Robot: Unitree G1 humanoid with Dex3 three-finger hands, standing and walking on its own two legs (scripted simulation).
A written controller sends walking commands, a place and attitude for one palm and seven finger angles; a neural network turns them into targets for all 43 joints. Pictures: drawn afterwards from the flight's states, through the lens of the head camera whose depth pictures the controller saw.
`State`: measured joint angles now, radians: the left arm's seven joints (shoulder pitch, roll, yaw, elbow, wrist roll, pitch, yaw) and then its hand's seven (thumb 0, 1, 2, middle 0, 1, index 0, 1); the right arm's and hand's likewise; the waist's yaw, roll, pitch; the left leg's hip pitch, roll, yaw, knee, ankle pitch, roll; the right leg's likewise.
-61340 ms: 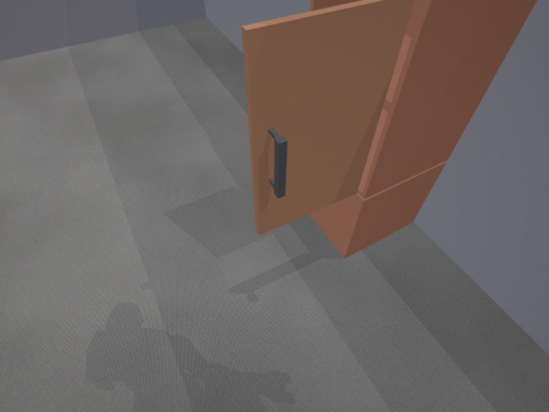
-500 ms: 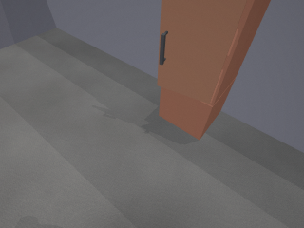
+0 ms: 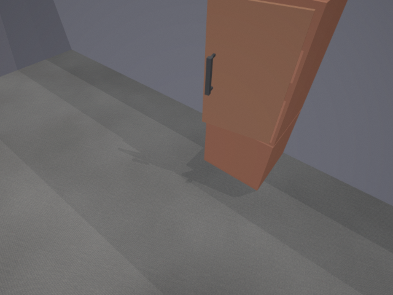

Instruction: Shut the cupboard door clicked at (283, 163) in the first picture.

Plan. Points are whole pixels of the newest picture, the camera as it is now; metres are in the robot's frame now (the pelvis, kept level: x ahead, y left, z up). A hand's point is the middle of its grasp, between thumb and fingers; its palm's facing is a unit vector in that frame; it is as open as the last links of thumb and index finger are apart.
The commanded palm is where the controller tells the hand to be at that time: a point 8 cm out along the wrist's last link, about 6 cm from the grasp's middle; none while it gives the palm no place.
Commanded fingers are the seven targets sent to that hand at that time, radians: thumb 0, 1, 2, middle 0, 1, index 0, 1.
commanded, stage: let the arm hang, fingers relaxed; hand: left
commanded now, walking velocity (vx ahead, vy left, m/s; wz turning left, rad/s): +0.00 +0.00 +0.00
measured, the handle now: (210, 74) +0.97 -0.01 -0.05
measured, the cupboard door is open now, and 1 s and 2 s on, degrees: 11 11 11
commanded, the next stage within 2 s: look to check the result in 0.12 s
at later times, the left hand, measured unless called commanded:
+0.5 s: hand out of the picture -0.02 +0.19 -0.18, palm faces +0.02 -0.98 -0.20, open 7.3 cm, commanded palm none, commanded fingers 0.00 0.90 0.90 -0.20 -0.30 -0.20 -0.30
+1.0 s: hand out of the picture +0.04 +0.22 -0.18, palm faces +0.07 -0.97 -0.23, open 7.3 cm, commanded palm none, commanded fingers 0.00 0.90 0.90 -0.20 -0.30 -0.20 -0.30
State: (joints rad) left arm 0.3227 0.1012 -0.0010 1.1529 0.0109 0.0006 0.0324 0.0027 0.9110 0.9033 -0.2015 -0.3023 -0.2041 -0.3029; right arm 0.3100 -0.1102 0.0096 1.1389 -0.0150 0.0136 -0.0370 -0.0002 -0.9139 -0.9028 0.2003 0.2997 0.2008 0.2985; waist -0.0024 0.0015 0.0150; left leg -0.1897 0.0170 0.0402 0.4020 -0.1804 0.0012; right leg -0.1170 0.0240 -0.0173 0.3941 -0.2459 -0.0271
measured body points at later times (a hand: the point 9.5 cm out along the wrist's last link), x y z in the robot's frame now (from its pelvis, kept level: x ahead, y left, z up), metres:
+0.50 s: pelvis +0.00 +0.01 +0.00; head +0.01 +0.01 +0.45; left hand -0.02 +0.24 -0.16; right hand -0.01 -0.21 -0.16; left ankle +0.02 +0.12 -0.74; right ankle -0.02 -0.10 -0.74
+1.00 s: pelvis +0.02 +0.02 -0.01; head +0.03 +0.02 +0.44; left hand +0.04 +0.27 -0.16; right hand +0.04 -0.23 -0.16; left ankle +0.02 +0.12 -0.74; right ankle -0.02 -0.10 -0.74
